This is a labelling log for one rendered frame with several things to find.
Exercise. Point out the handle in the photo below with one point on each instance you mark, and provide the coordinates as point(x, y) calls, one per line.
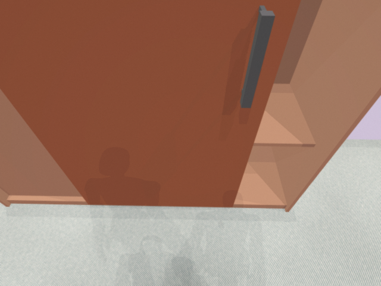
point(258, 50)

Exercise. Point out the wardrobe door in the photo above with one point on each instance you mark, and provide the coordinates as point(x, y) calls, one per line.
point(26, 167)
point(138, 101)

